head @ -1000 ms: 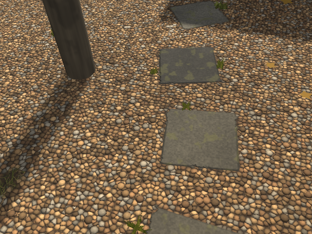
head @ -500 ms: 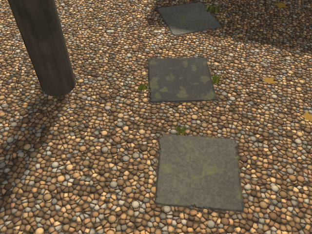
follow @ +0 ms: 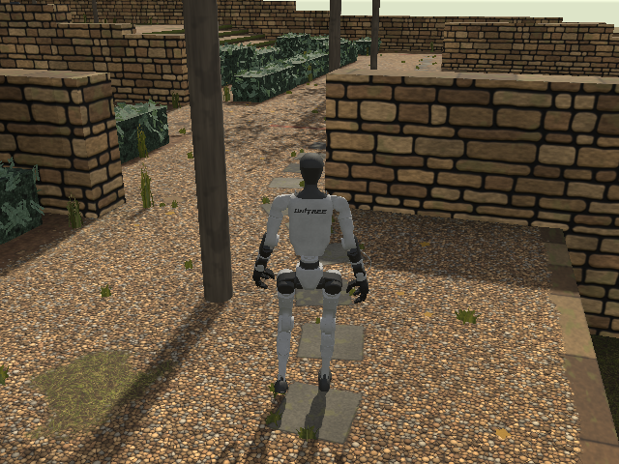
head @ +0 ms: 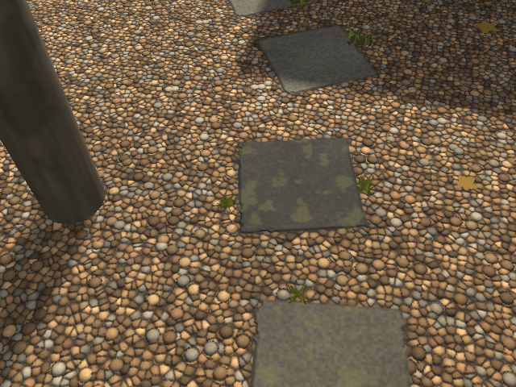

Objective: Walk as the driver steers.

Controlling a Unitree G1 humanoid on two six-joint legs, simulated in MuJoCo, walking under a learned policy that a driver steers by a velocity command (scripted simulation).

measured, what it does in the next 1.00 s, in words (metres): walks ahead, turning right: left foot, then right foot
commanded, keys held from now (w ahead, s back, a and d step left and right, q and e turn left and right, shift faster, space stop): w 0.22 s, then w+e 0.78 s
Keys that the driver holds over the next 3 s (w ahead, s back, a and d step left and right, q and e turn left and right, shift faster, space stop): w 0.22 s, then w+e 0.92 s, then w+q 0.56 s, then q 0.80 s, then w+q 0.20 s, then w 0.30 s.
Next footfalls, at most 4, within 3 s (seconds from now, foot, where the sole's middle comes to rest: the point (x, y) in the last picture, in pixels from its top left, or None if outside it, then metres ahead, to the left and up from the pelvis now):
0.42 left None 0.42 0.15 -0.77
0.96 right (333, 325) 0.63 -0.16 -0.77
1.50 left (308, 211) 1.02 -0.12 -0.77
1.98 right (372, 164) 1.21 -0.36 -0.77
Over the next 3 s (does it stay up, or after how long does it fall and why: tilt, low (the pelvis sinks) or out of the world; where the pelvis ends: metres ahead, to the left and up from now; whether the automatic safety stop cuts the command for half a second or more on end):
stays up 1.23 -0.20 0.00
